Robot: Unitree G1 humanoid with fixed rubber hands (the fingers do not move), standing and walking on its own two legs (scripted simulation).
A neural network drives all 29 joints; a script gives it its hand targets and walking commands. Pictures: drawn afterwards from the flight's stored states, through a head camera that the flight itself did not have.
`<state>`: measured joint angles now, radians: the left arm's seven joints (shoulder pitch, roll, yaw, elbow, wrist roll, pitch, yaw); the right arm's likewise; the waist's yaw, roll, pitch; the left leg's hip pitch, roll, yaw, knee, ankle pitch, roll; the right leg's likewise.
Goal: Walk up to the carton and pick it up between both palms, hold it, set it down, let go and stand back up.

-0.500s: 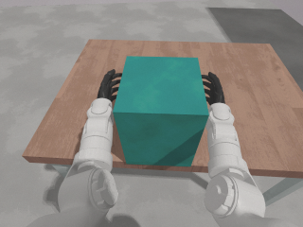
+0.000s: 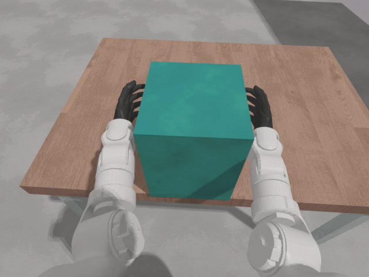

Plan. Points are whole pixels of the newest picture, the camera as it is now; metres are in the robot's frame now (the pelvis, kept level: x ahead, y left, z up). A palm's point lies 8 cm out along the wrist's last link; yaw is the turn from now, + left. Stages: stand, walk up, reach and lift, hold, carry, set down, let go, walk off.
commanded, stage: reach and lift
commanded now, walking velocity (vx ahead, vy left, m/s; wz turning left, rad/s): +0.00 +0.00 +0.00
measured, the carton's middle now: (192, 134) +0.42 -0.03 +0.06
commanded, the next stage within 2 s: none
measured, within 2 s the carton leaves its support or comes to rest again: leaves its support in 1.38 s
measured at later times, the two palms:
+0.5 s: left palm (125, 117) +0.43 +0.12 +0.12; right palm (261, 125) +0.40 -0.17 +0.11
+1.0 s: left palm (124, 119) +0.42 +0.12 +0.12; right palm (264, 128) +0.38 -0.17 +0.12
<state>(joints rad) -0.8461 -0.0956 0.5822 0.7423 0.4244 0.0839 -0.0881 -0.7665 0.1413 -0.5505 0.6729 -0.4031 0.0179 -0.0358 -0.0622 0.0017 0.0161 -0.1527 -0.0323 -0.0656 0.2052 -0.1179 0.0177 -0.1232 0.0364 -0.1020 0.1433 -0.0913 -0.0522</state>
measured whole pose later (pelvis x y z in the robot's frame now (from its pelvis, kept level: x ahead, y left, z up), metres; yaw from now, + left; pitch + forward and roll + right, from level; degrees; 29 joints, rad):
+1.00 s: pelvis +0.01 +0.01 +0.00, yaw +0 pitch +5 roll +0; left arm -0.75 -0.12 0.51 0.77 0.43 -0.05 -0.03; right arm -0.67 0.09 -0.51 0.83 -0.40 -0.25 -0.09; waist -0.09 -0.01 -0.09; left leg -0.15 -0.05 -0.07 0.14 -0.08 0.03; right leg -0.10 0.02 -0.09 0.05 -0.04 -0.03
